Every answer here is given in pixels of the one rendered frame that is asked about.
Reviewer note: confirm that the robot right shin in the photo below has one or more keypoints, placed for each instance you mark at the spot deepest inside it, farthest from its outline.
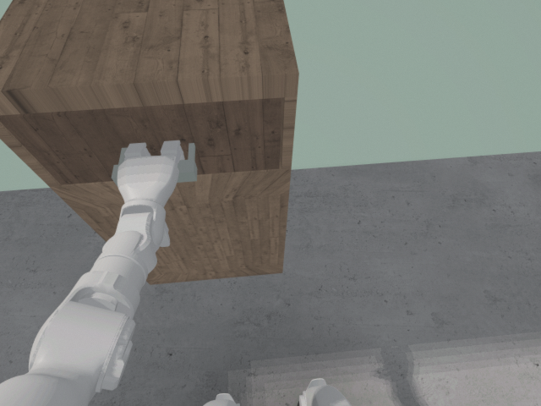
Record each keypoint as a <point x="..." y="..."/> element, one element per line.
<point x="316" y="382"/>

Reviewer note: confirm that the robot left upper arm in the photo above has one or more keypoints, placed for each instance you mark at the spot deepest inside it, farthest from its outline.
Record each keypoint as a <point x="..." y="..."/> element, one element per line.
<point x="85" y="350"/>

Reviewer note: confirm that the robot left shin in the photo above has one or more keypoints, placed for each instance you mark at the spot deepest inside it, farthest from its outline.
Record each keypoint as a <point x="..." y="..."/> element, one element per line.
<point x="224" y="396"/>

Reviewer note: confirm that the cabinet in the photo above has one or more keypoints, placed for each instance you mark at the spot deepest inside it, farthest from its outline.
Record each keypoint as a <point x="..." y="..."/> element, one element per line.
<point x="72" y="55"/>

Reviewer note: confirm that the handle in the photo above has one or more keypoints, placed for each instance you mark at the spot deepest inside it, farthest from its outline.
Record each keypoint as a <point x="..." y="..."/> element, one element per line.
<point x="187" y="168"/>

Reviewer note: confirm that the robot shin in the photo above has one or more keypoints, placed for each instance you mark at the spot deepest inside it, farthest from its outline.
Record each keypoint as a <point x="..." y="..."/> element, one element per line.
<point x="316" y="382"/>
<point x="224" y="396"/>

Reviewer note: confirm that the drawer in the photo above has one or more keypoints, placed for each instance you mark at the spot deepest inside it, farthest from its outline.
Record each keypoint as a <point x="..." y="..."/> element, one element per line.
<point x="78" y="147"/>

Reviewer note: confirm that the robot left forearm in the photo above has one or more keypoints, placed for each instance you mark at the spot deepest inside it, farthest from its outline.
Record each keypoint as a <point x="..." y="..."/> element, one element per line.
<point x="119" y="273"/>

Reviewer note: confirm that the robot left hand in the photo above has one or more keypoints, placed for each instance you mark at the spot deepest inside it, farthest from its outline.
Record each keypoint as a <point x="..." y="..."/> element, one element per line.
<point x="145" y="177"/>

